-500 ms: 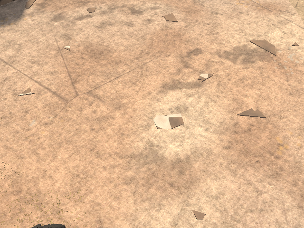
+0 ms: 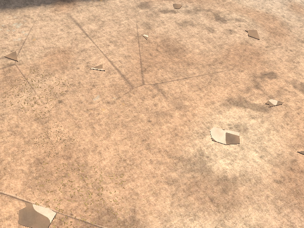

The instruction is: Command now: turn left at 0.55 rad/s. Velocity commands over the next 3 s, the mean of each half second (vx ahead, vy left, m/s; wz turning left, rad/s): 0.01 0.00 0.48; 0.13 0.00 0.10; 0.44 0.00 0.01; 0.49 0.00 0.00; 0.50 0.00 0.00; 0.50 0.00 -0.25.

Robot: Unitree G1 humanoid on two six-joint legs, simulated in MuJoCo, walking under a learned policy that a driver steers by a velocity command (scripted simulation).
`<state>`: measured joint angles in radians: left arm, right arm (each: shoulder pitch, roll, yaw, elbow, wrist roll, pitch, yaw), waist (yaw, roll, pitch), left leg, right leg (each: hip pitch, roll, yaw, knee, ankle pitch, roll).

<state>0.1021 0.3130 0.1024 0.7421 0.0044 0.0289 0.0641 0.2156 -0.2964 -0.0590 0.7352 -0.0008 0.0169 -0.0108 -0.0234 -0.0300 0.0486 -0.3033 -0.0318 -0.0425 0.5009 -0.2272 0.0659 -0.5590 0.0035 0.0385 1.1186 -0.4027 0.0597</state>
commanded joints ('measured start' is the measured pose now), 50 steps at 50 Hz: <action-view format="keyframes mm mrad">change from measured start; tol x16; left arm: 1 -22 65 17 -66 -5 -24 1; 45 -35 61 -39 -10 -38 -119 -90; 50 211 69 -27 103 -28 -118 -102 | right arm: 1 -24 -164 -40 -80 8 -11 -22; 50 36 -114 -19 -52 18 -41 1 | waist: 1 13 140 -140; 16 48 171 -153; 19 0 -203 -129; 32 17 -138 -99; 35 94 186 -153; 41 -41 274 98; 50 103 125 -37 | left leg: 1 212 232 -289 -162 322 146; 16 123 127 -450 -35 269 85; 19 -208 -93 -145 472 -451 -86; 22 -231 -56 -158 656 -290 -140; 30 9 14 15 125 -185 -163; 34 335 147 -127 -145 386 -63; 40 96 253 -374 -307 -540 110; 45 211 303 -386 -338 -332 142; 50 -68 173 -170 -174 -189 73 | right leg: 1 -85 -5 51 -41 69 14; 13 159 45 70 -498 42 12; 17 456 -133 172 -799 372 -82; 19 440 -408 485 -817 630 -353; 32 410 -187 165 -715 577 -238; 38 285 27 -81 -548 27 -18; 44 -68 -67 -8 -304 -123 -118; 50 540 29 -116 -609 205 -93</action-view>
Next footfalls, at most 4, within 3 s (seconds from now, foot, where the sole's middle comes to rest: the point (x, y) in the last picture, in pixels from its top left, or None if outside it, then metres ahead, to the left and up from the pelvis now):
0.34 right None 0.09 -0.14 -0.78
0.66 left None -0.01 0.11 -0.78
1.02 right None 0.15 -0.11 -0.78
1.52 left None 0.44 0.19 -0.78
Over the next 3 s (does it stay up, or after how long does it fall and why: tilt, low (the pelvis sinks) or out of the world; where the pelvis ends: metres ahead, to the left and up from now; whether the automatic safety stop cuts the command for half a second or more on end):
stays up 1.08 0.26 0.00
